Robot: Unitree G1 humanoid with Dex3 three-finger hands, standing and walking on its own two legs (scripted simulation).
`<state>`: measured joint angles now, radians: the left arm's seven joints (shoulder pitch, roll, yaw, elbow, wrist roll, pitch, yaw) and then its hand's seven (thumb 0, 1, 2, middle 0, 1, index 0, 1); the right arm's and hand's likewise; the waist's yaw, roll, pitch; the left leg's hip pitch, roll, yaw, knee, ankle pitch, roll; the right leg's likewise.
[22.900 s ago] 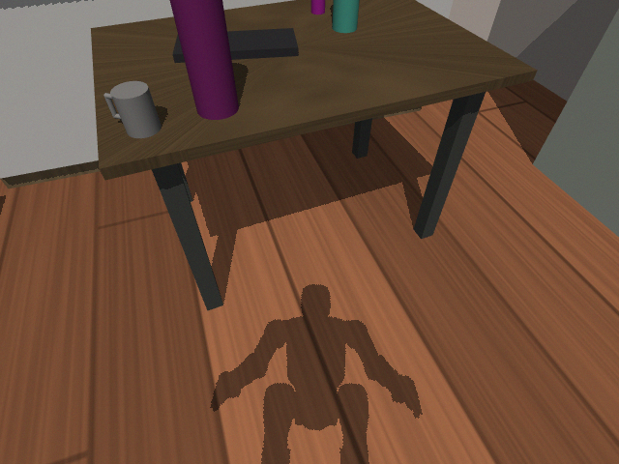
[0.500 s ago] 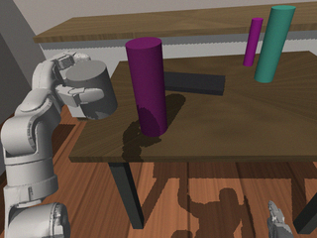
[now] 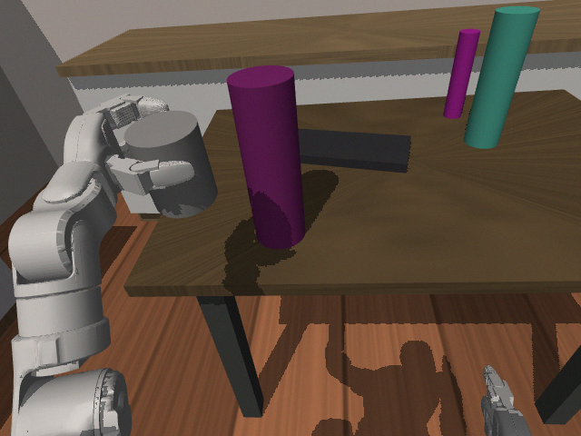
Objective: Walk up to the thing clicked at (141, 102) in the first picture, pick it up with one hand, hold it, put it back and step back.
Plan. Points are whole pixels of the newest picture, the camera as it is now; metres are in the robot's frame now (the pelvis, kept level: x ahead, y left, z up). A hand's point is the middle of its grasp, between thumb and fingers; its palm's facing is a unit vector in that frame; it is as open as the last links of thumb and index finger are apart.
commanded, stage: hold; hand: left
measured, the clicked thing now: (166, 160) +0.36 +0.16 +0.27
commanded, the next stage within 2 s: crouch in 1.06 s
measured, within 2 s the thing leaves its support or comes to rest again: neither
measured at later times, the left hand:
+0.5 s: hand (155, 140) +0.36 +0.17 +0.30, palm faces +0.16 -0.99 +0.00, open 11.2 cm
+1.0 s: hand (156, 137) +0.35 +0.16 +0.31, palm faces +0.17 -0.99 +0.00, open 11.2 cm
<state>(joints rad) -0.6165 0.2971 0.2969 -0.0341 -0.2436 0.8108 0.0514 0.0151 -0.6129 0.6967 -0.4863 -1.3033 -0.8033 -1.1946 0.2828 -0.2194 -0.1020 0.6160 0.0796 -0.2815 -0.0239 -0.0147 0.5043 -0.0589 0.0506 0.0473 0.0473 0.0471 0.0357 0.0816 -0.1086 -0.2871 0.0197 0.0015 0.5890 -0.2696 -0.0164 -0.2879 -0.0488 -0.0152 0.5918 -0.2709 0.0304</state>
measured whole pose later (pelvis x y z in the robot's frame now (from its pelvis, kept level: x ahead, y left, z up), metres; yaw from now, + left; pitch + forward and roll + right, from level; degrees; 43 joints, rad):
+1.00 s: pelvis +0.00 +0.00 +0.00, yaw +0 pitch -2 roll +0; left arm -0.66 0.29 0.28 -0.02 -0.24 0.84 0.07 0.02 -0.61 0.70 -0.49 -1.31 -0.80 -1.20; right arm 0.27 -0.21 -0.09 0.61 0.07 -0.28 -0.01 -0.01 0.51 -0.06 0.05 0.05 0.05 0.05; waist 0.03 0.08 -0.11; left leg -0.28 0.02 0.01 0.58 -0.27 -0.01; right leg -0.28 -0.05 -0.01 0.58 -0.26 0.03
